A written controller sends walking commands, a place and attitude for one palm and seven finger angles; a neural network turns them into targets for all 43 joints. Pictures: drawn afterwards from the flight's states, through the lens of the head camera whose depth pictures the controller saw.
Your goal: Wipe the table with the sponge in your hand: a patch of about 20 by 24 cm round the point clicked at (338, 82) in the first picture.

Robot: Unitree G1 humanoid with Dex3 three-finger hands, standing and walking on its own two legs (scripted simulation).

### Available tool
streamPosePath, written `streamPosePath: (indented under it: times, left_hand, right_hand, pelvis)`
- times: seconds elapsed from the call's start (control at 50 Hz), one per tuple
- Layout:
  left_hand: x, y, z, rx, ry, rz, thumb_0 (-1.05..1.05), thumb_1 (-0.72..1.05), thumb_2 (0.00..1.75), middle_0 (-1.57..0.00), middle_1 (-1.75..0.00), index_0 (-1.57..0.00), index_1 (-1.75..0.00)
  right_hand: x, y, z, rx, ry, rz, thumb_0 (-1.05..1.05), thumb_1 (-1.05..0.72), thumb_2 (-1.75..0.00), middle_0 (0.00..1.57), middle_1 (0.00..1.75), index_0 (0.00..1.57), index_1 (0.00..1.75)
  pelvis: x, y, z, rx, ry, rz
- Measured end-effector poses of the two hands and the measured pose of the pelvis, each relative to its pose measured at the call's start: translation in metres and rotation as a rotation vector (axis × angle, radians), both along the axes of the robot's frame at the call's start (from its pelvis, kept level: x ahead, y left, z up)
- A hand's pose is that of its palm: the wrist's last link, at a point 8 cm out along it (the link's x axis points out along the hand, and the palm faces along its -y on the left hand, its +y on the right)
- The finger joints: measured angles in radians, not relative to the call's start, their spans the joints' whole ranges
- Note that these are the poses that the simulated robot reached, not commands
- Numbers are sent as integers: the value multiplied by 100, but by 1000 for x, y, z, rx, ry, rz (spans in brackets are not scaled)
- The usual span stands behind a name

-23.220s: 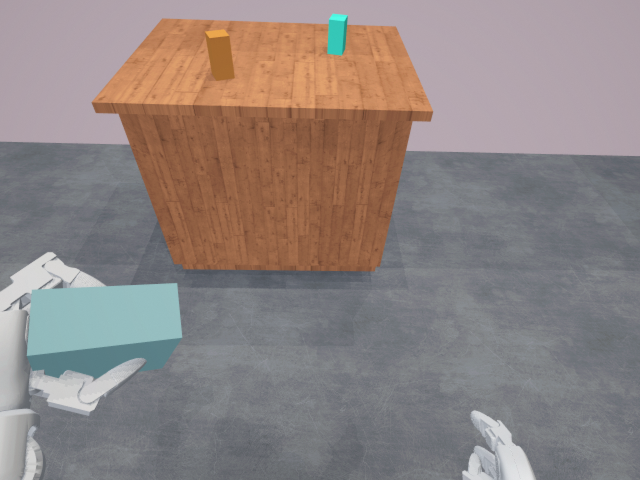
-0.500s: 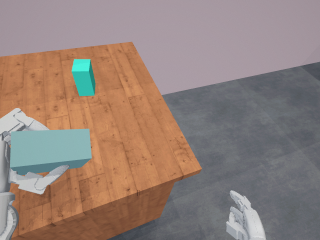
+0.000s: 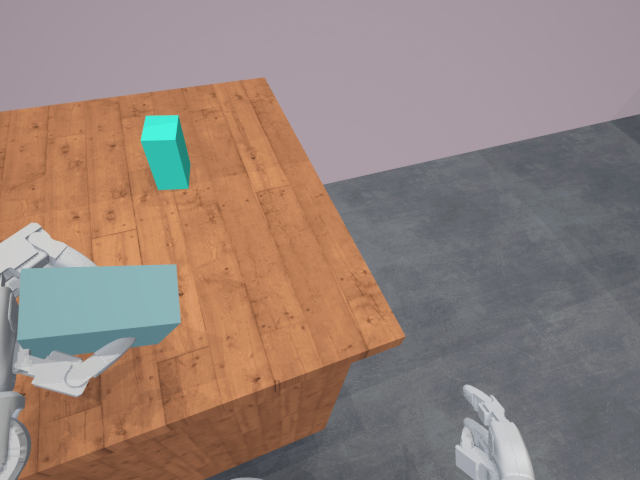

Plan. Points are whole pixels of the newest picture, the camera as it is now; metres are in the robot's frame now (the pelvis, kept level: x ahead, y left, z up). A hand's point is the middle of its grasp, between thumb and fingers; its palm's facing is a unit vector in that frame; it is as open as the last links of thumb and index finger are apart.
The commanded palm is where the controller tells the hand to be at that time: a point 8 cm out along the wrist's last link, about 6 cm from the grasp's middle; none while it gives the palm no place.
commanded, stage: look again from close up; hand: left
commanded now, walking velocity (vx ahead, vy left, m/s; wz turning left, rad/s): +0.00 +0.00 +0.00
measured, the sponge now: (123, 311) +0.24 +0.22 +0.13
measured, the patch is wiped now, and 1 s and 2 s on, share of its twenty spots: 0.00 0.00 0.00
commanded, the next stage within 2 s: shuffle to correct the standing spot in 0.18 s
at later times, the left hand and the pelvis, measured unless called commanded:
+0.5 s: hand (98, 303) +0.23 +0.23 +0.16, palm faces +0.37 -0.85 -0.38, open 9.5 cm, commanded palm +0.17 +0.26 +0.17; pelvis +0.00 -0.02 +0.00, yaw +0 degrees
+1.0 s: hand (159, 315) +0.22 +0.17 +0.16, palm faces +0.29 -0.85 -0.44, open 9.5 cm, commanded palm +0.16 +0.22 +0.17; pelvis +0.00 -0.06 -0.01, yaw +0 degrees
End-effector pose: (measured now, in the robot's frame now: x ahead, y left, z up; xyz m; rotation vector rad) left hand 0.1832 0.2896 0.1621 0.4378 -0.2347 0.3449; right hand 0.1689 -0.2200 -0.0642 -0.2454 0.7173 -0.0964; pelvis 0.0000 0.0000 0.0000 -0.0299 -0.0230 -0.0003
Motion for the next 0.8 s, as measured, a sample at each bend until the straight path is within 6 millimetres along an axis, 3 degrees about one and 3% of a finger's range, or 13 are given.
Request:
streamPosePath:
  times: [0.36, 0.54, 0.8]
  left_hand:
    - [2, -12, 5, 8, 11, 2, 0, -45, 106, -79, -138, -79, -138]
    - [7, -26, 9, 11, 2, -9, 0, -45, 106, -79, -138, -79, -138]
    - [6, -60, 10, 28, 38, -45, 0, -45, 106, -79, -138, -79, -138]
  right_hand:
    - [6, -13, -1, 10, -1, -15, 2, -91, -90, 20, 30, 20, 30]
    - [10, -20, -1, 40, -8, -9, 2, -91, -90, 20, 30, 20, 30]
    - [3, -57, -7, 31, 13, -38, 2, -91, -90, 20, 30, 20, 30]
  pelvis:
    - [6, -10, 1, 5, 1, 2]
    - [4, -25, 1, 8, 6, -2]
    - [3, -52, -2, 0, 18, -7]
